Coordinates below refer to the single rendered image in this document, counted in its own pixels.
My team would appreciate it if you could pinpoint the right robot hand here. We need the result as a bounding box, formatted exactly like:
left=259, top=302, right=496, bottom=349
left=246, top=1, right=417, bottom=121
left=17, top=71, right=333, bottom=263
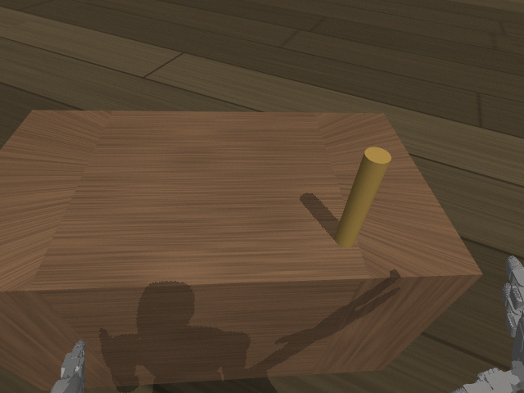
left=450, top=255, right=524, bottom=393

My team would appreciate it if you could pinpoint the left robot hand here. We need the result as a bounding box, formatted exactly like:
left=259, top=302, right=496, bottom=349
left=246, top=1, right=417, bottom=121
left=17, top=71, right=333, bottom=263
left=50, top=340, right=86, bottom=393

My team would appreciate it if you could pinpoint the can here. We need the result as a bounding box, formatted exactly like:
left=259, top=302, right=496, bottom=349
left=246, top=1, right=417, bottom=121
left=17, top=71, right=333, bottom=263
left=334, top=147, right=391, bottom=247

